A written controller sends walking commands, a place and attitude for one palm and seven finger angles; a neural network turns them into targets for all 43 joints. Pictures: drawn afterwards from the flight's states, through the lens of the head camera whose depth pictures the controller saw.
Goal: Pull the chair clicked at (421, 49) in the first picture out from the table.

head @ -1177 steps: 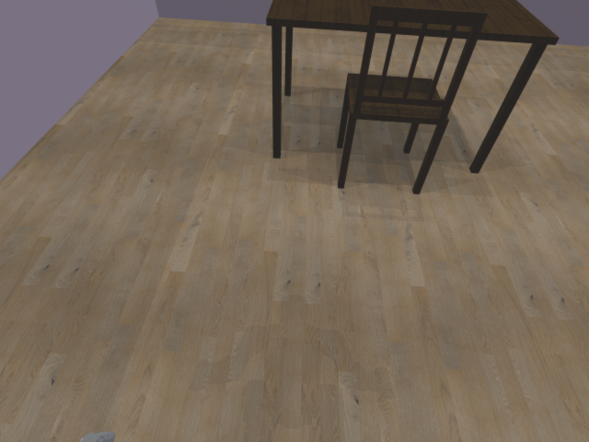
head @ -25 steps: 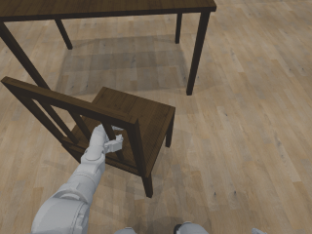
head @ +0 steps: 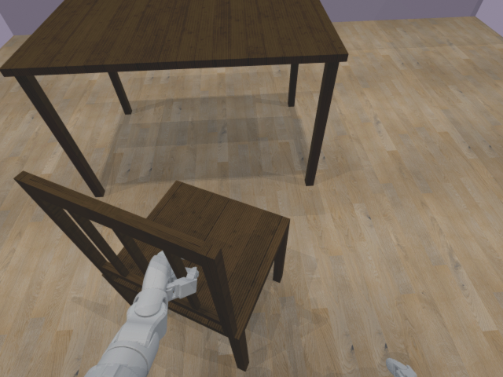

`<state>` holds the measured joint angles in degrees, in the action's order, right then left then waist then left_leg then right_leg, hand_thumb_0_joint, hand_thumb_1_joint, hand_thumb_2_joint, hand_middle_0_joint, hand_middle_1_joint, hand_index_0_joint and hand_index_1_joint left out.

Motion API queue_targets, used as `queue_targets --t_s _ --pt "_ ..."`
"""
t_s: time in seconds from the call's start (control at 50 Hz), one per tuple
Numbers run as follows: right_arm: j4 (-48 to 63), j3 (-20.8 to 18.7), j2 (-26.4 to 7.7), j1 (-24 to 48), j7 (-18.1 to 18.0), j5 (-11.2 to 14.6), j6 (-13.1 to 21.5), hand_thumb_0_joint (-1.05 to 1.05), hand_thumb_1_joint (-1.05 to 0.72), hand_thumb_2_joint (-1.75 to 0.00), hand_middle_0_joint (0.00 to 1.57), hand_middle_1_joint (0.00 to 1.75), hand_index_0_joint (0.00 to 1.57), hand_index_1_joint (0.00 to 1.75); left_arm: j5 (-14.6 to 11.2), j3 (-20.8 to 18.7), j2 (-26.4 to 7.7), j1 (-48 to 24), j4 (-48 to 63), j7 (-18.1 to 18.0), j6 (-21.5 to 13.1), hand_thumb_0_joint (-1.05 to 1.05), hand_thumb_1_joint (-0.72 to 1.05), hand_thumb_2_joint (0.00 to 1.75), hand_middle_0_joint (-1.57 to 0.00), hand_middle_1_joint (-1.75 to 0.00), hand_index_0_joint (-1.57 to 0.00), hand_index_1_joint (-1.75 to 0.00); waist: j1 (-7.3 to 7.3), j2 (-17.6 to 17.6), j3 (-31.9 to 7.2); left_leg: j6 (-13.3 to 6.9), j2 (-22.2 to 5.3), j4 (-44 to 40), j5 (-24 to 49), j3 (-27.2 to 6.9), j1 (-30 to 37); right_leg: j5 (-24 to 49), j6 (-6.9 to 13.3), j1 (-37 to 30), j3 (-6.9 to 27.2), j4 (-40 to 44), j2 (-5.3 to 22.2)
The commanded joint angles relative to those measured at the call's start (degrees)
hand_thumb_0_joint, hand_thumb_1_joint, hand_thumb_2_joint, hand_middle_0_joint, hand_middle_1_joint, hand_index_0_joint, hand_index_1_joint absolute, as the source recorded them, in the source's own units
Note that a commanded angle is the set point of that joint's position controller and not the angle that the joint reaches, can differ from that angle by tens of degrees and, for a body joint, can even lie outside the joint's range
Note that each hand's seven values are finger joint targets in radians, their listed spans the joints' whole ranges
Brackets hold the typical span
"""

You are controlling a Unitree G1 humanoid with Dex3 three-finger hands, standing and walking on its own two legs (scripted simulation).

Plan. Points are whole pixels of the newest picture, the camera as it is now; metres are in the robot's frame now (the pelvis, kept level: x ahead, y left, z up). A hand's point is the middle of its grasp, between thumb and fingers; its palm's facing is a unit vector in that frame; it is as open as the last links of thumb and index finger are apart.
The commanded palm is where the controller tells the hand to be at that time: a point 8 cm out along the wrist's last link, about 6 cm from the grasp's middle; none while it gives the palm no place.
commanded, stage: stop walking, hand still on the chair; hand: left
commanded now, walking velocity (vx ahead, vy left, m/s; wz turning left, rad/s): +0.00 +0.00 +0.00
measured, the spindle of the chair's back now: (141, 262) +0.35 +0.24 -0.10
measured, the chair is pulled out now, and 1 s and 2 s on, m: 0.55 0.55 0.55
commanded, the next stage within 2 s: open the thumb and straighten the fingers in 0.46 s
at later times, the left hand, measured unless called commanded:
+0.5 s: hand (191, 281) +0.29 +0.13 -0.06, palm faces +0.00 -0.99 -0.16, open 5.2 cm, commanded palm +0.27 +0.18 -0.04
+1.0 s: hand (177, 277) +0.30 +0.15 -0.06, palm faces +0.02 -0.99 -0.15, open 12.8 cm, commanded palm +0.28 +0.20 -0.04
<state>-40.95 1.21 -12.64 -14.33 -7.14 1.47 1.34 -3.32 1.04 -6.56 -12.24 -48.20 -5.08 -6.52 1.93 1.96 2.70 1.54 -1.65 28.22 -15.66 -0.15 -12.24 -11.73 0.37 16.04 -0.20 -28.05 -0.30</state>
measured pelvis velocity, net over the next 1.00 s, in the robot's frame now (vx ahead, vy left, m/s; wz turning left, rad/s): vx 0.01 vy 0.01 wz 0.03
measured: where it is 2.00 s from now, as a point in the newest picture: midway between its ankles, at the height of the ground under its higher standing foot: outside the picture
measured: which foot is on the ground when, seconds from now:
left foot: down 0.00-1.00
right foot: down 0.00-1.00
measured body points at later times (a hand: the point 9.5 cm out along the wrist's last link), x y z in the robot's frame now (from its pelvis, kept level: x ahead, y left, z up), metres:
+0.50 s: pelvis +0.03 +0.00 +0.00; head +0.04 -0.01 +0.45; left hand +0.29 +0.18 -0.05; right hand +0.16 -0.24 -0.11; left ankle -0.01 +0.14 -0.74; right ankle +0.03 -0.11 -0.74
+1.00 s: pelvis +0.01 +0.01 -0.03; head +0.04 -0.01 +0.42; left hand +0.29 +0.20 -0.05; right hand +0.16 -0.24 -0.13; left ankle -0.01 +0.14 -0.74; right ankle +0.03 -0.11 -0.74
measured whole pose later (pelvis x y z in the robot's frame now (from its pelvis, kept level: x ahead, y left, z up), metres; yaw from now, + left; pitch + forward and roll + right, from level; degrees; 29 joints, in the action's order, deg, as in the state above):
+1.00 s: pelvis +0.01 +0.01 -0.03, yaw +2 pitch +8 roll +0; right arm -33.8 0.1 -14.8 -15.0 -2.9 2.9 3.5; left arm -4.9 -0.3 -9.6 -2.3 -25.2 -1.0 4.4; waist 3.0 3.1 -5.6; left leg 0.8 0.0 44.6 -23.8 -1.6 -29.2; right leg -20.5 -0.3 32.5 -1.4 -44.6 1.5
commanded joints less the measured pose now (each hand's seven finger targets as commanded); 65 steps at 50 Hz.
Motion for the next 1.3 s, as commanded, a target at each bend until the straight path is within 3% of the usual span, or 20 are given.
queue_targets --t_s 0.0,0.08,0.24,0.5,0.54,0.56,0.58,0.6,0.64,0.74,0.76,0.78,0.82,0.86,0.9,1.04,1.06,1.14,1.2,1.28 --pt "7.79 -2.1 -6.61 3.32 -0.4 -0.4 1.88 0.0 -0.9 -0.9 0.2 0.3 0.2 0.3 1.79 -0.27 -7.79 -12.99 15.69 -1.05 -3.72 0.0 0.9 0.9 -0.5 -1.45 -0.5 -1.45 -0.81 -0.58 -17.01 -2.15 -5.5 -2.87 21.8 -3.02 5.5 20.43 0.74 -10.46 3.73 1.44 6.36" --pt "8.6 -2.1 -6.48 4.0 -0.36 -0.53 1.22 0.0 -0.9 -0.9 0.2 0.3 0.2 0.3 1.73 0.05 -7.7 -9.36 18.38 -0.99 -3.43 0.0 0.9 0.9 -0.5 -1.45 -0.5 -1.45 -0.79 -0.76 -17.29 -1.84 -5.39 -2.75 24.8 -2.73 6.62 24.61 0.77 -11.35 3.14 0.89 6.63" --pt "9.64 -2.05 -6.51 5.04 -0.22 -0.59 -0.18 0.0 -0.9 -0.9 0.2 0.3 0.2 0.3 1.76 0.36 -7.82 -6.53 21.21 -1.23 -2.9 0.0 0.9 0.9 -0.5 -1.45 -0.5 -1.45 -0.75 1.85 -15.01 -1.7 -4.72 -4.09 21.17 -2.05 6.19 20.99 1.1 -10.05 3.25 2.22 6.51" --pt "10.19 -1.69 -6.2 5.2 -0.2 -0.71 -1.24 0.0 -0.9 -0.9 0.2 0.3 0.2 0.3 1.76 0.96 -6.91 -4.22 22.05 -1.5 -3.14 0.0 0.9 0.9 -0.5 -1.45 -0.5 -1.45 -1.05 -0.09 -15.46 -2.05 -5.11 -4.51 21.74 -3.08 5.56 19.43 1.03 -11.18 2.53 1.81 6.58" --pt "9.95 -1.96 -6.61 5.18 -0.41 -0.72 -1.18 0.0 -0.9 -0.9 0.2 0.3 0.2 0.3 1.68 -1.84 -10.28 -2.95 23.17 -1.73 -3.47 0.0 0.9 0.9 -0.5 -1.45 -0.5 -1.45 -1.25 0.15 -15.39 -1.9 -4.92 -4.3 21.72 -2.65 6.04 20.71 1.08 -10.85 2.89 2.16 6.75" --pt "8.9 -2.68 -7.76 2.89 2.27 1.96 -0.77 0.0 -0.9 -0.9 0.2 0.3 0.2 0.3 -0.85 1.2 -3.12 0.87 15.98 0.02 -0.68 0.0 0.78 0.84 -0.5 -1.45 -0.5 -1.45 2.77 -6.81 -14.01 -2.06 -0.84 -1.17 16.84 0.25 -1.45 17.23 0.02 -4.64 -2.27 0.18 3.72" --pt "9.75 -2.96 -8.21 3.44 3.37 1.73 0.03 0.0 -0.9 -0.9 0.2 0.3 0.2 0.3 -1.42 -1.71 -6.39 -3.51 21.93 1.08 -1.34 0.0 0.66 0.78 -0.5 -1.45 -0.5 -1.45 1.32 -7.9 -14.92 -2.21 -0.39 0.29 15.0 0.51 -4.21 17.1 0.04 -3.96 -2.07 -1.15 3.41" --pt "10.32 -3.54 -8.02 3.7 3.89 1.67 0.96 0.0 -0.9 -0.9 0.2 0.3 0.2 0.3 -1.38 -4.17 -9.37 -3.89 25.13 1.54 -2.17 0.0 0.54 0.73 -0.5 -1.45 -0.5 -1.45 1.19 -6.61 -17.15 -2.54 0.37 1.67 12.85 0.9 -5.32 15.57 -0.21 -3.67 -1.3 -2.22 3.16" --pt "11.56 -3.42 -7.66 3.96 4.79 1.5 2.3 0.0 -0.9 -0.9 0.2 0.3 0.2 0.3 -0.51 -3.56 -9.25 0.58 27.8 2.62 -2.16 0.0 0.3 0.61 -0.5 -1.45 -0.5 -1.45 0.47 -0.83 -17.44 -2.37 1.03 3.28 10.52 1.28 -7.58 12.26 0.13 -1.35 -1.09 -4.1 2.97" --pt "13.49 -3.45 -8.13 3.11 5.45 1.54 3.42 0.0 -0.9 -0.9 0.2 0.3 0.2 0.3 -0.56 -1.31 -6.35 1.47 29.21 3.42 1.99 0.0 -0.31 0.32 -0.5 -1.45 -0.5 -1.45 1.36 -2.56 -17.1 -2.32 1.16 6.83 5.86 0.77 -12.2 5.14 -0.19 5.24 -2.39 -7.45 2.04" --pt "13.96 -3.41 -8.27 3.1 5.34 1.46 3.67 0.0 -0.9 -0.9 0.2 0.3 0.2 0.3 -0.77 -0.11 -5.07 -0.98 30.55 3.34 2.73 0.0 -0.43 0.26 -0.47 -1.38 -0.47 -1.38 1.76 -2.66 -17.58 -2.37 1.34 7.46 4.94 0.49 -12.65 3.68 -0.29 6.29 -2.66 -8.15 1.97" --pt "13.8 -3.93 -9.31 2.62 4.95 1.33 3.64 0.0 -0.9 -0.9 0.2 0.3 0.2 0.3 -0.5 -6.73 -12.96 -2.17 31.95 2.75 3.19 0.0 -0.55 0.2 -0.45 -1.3 -0.45 -1.3 0.71 -2.0 -19.34 -2.45 1.35 7.85 4.7 0.33 -12.88 3.36 -0.25 5.5 -2.04 -8.57 2.1" --pt "15.01 -3.52 -8.57 2.77 4.68 1.26 3.97 0.0 -0.9 -0.9 0.2 0.3 0.2 0.3 -0.63 -4.47 -9.07 0.67 32.92 2.98 5.09 0.0 -0.55 0.2 -0.4 -1.16 -0.4 -1.16 0.54 -2.02 -20.96 -2.49 1.6 8.72 6.27 0.69 -12.96 5.01 -0.3 5.11 -2.49 -9.73 1.98" --pt "15.15 -3.43 -8.81 2.58 4.43 1.31 4.11 0.0 -0.9 -0.9 0.2 0.3 0.2 0.3 -1.24 -4.33 -8.5 1.37 32.87 3.25 6.51 0.0 -0.55 0.2 -0.35 -1.01 -0.35 -1.01 0.83 -3.11 -19.9 -2.45 1.44 9.36 6.4 0.51 -13.91 4.91 -0.38 6.23 -2.7 -10.14 1.83" --pt "15.55 -3.25 -8.95 2.67 4.07 1.32 4.7 0.0 -0.9 -0.9 0.2 0.3 0.2 0.3 -1.52 -1.68 -6.34 -2.37 34.66 4.05 7.27 0.0 -0.55 0.2 -0.3 -0.87 -0.3 -0.87 1.81 -2.99 -20.03 -2.56 1.49 10.19 5.86 0.2 -13.93 3.97 -0.42 7.74 -3.0 -10.61 1.65" --pt "15.6 -2.91 -9.42 1.99 3.29 1.07 5.82 0.0 -0.9 -0.9 0.2 0.3 0.2 0.3 -1.31 -3.99 -9.52 -3.86 36.21 3.9 9.23 0.0 -0.55 0.2 -0.13 -0.36 -0.13 -0.36 1.74 -3.25 -20.17 -2.61 1.72 11.3 4.66 -0.44 -14.95 1.92 -0.51 9.08 -3.11 -11.42 1.58" --pt "15.66 -2.97 -9.62 1.75 3.12 0.94 5.59 0.0 -0.9 -0.9 0.2 0.3 0.2 0.3 -1.08 -8.27 -13.93 -1.6 35.26 3.69 9.54 0.0 -0.55 0.2 -0.1 -0.29 -0.1 -0.29 0.62 -3.75 -20.44 -2.65 1.85 11.39 4.69 -0.44 -15.81 1.96 -0.44 7.79 -2.78 -11.55 1.71" --pt "16.52 -2.6 -9.03 2.11 3.08 1.04 5.76 0.0 -0.9 -0.9 0.2 0.3 0.2 0.3 -0.78 -4.73 -10.52 -2.21 38.07 4.45 10.08 0.0 -0.55 0.2 0.0 0.0 0.0 0.0 1.31 -1.17 -20.72 -2.62 1.79 11.82 6.28 -0.32 -14.82 3.3 -0.25 8.46 -3.0 -12.05 1.64" --pt "16.58 -2.66 -8.77 1.75 3.18 1.06 6.47 0.0 -0.9 -0.9 0.2 0.3 0.2 0.3 -1.47 -2.93 -8.14 -0.61 39.39 4.46 10.56 0.0 -0.55 0.2 0.0 0.0 0.0 0.0 1.62 -1.9 -21.26 -2.55 1.72 12.32 6.96 -0.47 -14.08 4.04 -0.38 8.74 -3.33 -12.13 1.58" --pt "16.75 -2.63 -9.09 1.44 3.09 0.81 6.81 0.0 -0.9 -0.9 0.2 0.3 0.2 0.3 -1.49 -4.87 -10.41 3.24 40.7 4.29 11.4 0.0 -0.55 0.2 0.0 0.0 0.0 0.0 1.11 -3.6 -21.45 -2.55 1.87 12.58 8.06 -0.59 -15.3 5.93 -0.44 7.37 -3.5 -12.58 1.73"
